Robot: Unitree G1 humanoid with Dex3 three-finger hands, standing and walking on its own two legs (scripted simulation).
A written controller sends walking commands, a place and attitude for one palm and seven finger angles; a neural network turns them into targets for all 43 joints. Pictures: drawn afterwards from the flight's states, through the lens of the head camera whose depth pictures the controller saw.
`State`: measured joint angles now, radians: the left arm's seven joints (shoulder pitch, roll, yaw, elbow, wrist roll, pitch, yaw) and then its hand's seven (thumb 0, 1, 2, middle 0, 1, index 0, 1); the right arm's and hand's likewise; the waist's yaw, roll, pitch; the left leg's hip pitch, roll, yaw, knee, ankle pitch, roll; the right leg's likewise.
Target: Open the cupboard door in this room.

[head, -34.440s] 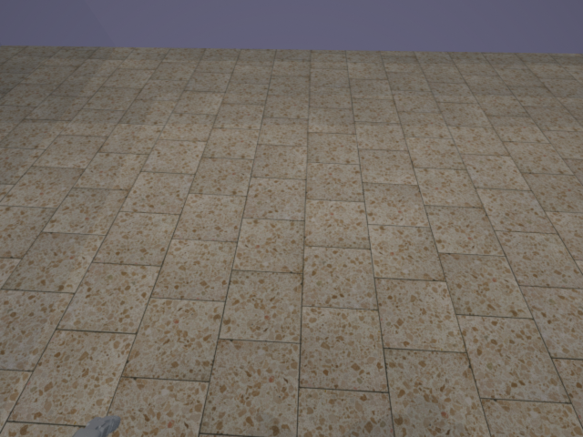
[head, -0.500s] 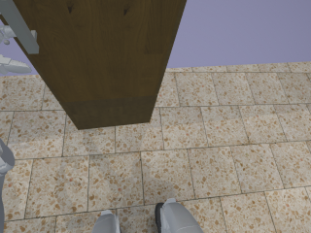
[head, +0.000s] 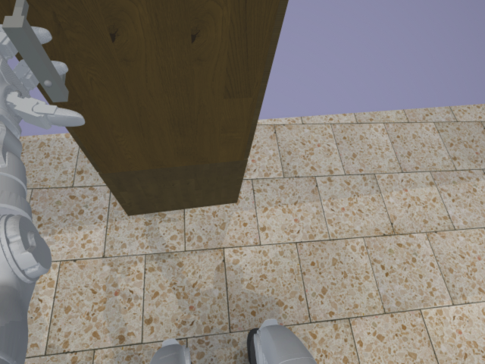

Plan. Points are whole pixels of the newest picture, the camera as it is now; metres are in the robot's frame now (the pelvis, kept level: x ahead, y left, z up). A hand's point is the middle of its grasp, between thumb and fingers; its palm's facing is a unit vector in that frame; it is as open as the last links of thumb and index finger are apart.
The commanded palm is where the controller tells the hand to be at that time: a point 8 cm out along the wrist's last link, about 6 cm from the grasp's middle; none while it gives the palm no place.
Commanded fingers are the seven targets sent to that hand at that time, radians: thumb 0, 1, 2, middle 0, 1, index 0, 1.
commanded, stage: slide the fingers in behind the handle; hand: left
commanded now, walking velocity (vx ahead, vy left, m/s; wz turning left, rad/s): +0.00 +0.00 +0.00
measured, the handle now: (42, 54) +0.58 +0.24 +0.10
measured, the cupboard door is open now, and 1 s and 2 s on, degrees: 0 0 24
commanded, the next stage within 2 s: close the thumb around the handle in 0.24 s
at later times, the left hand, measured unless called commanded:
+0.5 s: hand (52, 86) +0.52 +0.22 +0.10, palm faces +0.02 -1.00 -0.02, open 13.3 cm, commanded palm +0.50 +0.27 +0.10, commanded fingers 0.00 0.00 0.52 -0.34 -1.25 -0.34 -1.25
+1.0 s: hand (54, 82) +0.53 +0.22 +0.10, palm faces +0.02 -1.00 -0.01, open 5.8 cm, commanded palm +0.50 +0.27 +0.10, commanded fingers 0.00 0.90 0.90 -0.40 -1.35 -0.40 -1.35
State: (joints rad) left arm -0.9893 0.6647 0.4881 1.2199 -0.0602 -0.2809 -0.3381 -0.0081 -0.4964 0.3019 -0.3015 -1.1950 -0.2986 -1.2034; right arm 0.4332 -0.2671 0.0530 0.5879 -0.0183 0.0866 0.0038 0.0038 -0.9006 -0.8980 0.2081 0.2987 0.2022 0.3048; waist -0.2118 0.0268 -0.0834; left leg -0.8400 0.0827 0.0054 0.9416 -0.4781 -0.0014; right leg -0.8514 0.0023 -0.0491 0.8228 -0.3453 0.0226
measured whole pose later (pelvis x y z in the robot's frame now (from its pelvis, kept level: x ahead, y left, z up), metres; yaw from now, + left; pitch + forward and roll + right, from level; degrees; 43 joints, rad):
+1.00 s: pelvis +0.00 +0.00 +0.00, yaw +0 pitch +22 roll -3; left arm -1.02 0.66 0.47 1.24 -0.07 -0.30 -0.34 0.01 0.70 0.82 -0.36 -1.32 -0.38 -1.34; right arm 0.44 -0.28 0.05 0.61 -0.02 0.07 -0.01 0.00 -0.90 -0.90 0.21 0.30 0.20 0.30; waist -0.20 0.03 -0.08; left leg -0.85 0.08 0.00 0.94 -0.47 -0.01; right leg -0.87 0.00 -0.05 0.83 -0.34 0.02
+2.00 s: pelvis +0.00 -0.02 +0.02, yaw +4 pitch +12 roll +0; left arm -0.42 0.00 0.14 0.49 0.02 -0.18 0.47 -0.01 0.72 0.83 -0.34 -1.32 -0.33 -1.32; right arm 0.18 -0.18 0.01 0.59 -0.05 0.01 0.01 0.01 -0.90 -0.90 0.21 0.30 0.20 0.30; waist -0.01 0.03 -0.11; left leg -0.58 0.04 -0.01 0.81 -0.43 -0.03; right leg -0.62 -0.04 -0.06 0.79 -0.37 0.00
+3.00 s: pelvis +0.00 -0.03 +0.02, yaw +5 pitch +5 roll +0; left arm 0.02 -0.10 -0.24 0.06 0.08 -0.05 0.57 0.02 0.29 0.64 -0.36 -1.28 -0.36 -1.29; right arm 0.14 -0.16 0.02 0.57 -0.07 0.05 0.01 0.01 -0.90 -0.90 0.21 0.30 0.20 0.30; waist 0.03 0.04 -0.08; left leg -0.45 0.04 -0.03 0.78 -0.42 -0.04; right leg -0.49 -0.04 -0.08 0.78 -0.38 -0.01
